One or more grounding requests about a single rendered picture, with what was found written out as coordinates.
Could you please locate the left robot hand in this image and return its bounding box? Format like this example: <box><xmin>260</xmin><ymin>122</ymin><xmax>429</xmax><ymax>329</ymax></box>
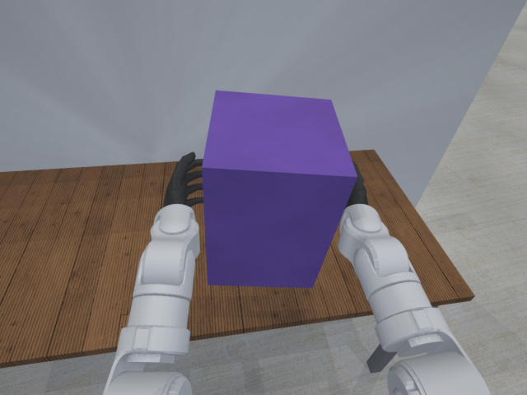
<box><xmin>163</xmin><ymin>152</ymin><xmax>203</xmax><ymax>207</ymax></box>

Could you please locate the robot right upper arm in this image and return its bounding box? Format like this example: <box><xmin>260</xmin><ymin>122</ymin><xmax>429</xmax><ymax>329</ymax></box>
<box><xmin>387</xmin><ymin>351</ymin><xmax>489</xmax><ymax>395</ymax></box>

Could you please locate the carton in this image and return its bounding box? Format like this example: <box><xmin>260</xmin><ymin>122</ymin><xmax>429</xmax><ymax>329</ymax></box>
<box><xmin>202</xmin><ymin>91</ymin><xmax>357</xmax><ymax>288</ymax></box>

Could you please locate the right robot hand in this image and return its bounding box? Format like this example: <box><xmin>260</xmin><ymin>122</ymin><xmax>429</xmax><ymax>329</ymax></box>
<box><xmin>345</xmin><ymin>160</ymin><xmax>369</xmax><ymax>208</ymax></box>

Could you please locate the robot left forearm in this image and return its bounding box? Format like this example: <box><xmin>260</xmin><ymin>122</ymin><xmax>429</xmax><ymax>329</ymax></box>
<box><xmin>102</xmin><ymin>204</ymin><xmax>200</xmax><ymax>395</ymax></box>

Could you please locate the table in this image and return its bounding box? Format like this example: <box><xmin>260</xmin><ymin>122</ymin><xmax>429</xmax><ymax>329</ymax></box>
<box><xmin>0</xmin><ymin>150</ymin><xmax>475</xmax><ymax>373</ymax></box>

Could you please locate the robot left upper arm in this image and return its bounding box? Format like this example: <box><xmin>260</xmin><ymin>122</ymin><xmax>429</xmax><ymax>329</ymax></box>
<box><xmin>105</xmin><ymin>371</ymin><xmax>192</xmax><ymax>395</ymax></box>

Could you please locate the robot right forearm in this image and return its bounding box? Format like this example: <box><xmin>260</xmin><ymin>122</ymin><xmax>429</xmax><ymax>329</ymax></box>
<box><xmin>338</xmin><ymin>204</ymin><xmax>491</xmax><ymax>395</ymax></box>

